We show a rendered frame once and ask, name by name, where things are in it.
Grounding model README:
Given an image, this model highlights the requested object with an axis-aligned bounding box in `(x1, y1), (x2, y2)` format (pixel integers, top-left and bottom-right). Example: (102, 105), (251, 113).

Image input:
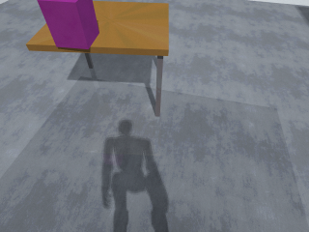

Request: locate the carton
(37, 0), (99, 49)

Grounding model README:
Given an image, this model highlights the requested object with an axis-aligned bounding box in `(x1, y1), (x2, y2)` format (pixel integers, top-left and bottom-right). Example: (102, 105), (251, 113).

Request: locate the table
(26, 1), (169, 117)

